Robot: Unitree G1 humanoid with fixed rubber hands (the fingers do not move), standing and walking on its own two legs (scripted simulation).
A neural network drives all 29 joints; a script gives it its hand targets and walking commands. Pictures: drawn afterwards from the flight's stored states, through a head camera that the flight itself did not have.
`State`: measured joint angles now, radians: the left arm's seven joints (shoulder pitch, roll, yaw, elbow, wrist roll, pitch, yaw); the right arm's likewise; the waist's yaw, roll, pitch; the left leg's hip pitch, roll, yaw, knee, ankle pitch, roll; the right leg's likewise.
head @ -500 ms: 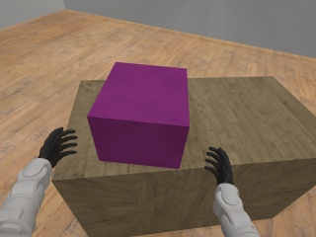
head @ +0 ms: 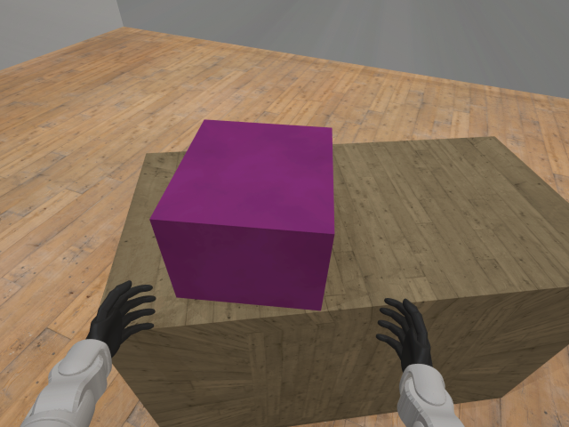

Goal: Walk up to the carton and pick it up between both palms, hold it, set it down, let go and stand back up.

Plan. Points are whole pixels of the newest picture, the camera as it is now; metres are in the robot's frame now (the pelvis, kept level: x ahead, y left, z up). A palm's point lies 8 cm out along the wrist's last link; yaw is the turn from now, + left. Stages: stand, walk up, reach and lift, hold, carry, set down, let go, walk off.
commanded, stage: set down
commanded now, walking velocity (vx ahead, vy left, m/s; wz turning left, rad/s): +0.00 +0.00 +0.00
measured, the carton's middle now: (258, 208) +0.53 +0.01 +0.02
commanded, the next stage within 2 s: let go in 1.60 s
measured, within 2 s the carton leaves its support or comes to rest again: neither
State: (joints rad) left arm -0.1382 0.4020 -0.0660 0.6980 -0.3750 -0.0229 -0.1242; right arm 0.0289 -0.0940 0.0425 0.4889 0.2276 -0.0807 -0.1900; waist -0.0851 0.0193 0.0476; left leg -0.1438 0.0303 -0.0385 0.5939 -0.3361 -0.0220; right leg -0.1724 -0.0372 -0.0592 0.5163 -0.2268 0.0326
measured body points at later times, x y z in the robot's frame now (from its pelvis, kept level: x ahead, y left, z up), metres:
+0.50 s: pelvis +0.00 -0.01 +0.00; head -0.03 -0.01 +0.45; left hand +0.25 +0.21 -0.04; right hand +0.21 -0.21 -0.03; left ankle +0.00 +0.13 -0.73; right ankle +0.04 -0.14 -0.73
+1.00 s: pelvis +0.00 -0.01 +0.00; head -0.03 -0.03 +0.45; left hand +0.22 +0.19 -0.06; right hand +0.18 -0.22 -0.07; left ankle +0.00 +0.13 -0.73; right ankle +0.04 -0.14 -0.73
